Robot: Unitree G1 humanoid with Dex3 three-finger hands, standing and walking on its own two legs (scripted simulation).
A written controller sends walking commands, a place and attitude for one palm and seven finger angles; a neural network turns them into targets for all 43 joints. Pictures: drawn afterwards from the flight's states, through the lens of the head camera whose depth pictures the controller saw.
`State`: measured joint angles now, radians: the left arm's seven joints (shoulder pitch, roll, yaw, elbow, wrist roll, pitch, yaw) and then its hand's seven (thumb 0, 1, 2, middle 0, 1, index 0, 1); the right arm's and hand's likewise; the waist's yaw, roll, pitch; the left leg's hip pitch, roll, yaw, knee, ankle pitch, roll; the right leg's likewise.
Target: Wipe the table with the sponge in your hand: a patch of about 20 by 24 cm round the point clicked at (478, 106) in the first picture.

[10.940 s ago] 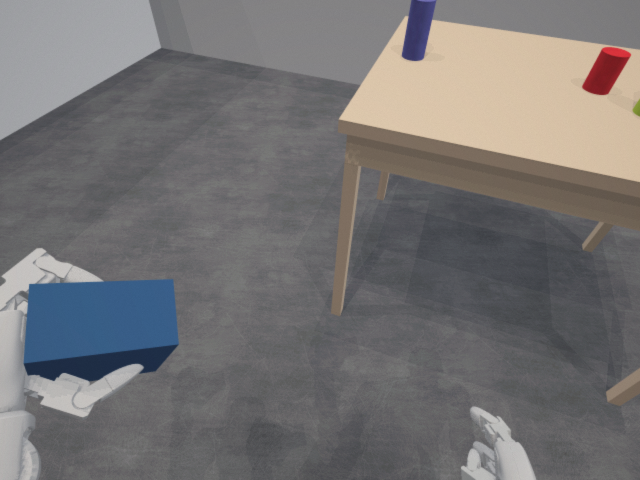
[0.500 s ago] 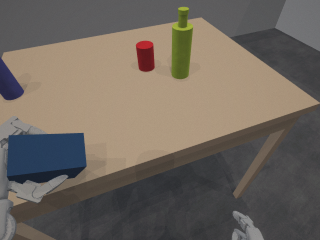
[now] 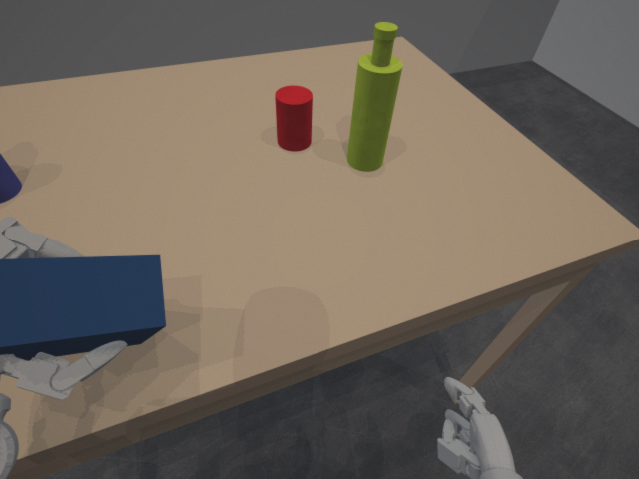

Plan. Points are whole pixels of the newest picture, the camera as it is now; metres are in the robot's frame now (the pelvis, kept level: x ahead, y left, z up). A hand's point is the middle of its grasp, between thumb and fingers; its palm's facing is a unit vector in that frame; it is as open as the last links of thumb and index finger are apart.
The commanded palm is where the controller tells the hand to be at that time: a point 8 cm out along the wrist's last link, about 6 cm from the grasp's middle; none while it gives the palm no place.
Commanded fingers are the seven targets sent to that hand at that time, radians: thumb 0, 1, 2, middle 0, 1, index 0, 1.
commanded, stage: come to a stop and stand still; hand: left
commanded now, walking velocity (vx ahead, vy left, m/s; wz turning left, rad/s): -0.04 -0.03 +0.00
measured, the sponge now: (105, 308) +0.23 +0.22 +0.16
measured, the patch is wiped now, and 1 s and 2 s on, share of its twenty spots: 0.00 0.00 0.00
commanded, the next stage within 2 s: look again from close up in 1.10 s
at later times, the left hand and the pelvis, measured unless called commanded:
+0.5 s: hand (25, 230) +0.27 +0.28 +0.22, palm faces +0.48 -0.76 -0.44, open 10.3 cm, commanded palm +0.17 +0.28 +0.18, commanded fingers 0.00 0.10 1.30 -1.20 -1.60 -1.20 -1.60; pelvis +0.01 +0.00 +0.00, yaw +0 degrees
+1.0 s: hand (1, 298) +0.22 +0.29 +0.18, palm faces +0.38 -0.83 -0.40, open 10.3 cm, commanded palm +0.16 +0.33 +0.18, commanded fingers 0.00 0.10 1.30 -1.20 -1.60 -1.20 -1.60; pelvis +0.00 +0.05 +0.00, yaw +0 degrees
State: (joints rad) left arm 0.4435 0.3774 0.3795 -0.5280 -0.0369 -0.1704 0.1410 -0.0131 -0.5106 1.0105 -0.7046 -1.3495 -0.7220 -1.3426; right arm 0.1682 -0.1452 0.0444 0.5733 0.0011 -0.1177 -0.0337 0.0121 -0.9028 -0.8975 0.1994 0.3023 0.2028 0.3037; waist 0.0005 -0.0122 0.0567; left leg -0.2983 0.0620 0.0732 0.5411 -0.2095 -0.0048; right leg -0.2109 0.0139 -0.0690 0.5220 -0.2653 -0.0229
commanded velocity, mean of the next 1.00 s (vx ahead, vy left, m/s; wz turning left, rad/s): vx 0.00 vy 0.00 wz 0.00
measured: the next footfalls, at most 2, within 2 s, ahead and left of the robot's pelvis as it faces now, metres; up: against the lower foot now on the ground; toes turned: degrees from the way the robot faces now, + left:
none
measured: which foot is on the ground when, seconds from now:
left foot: down 0.00-1.00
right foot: down 0.00-1.00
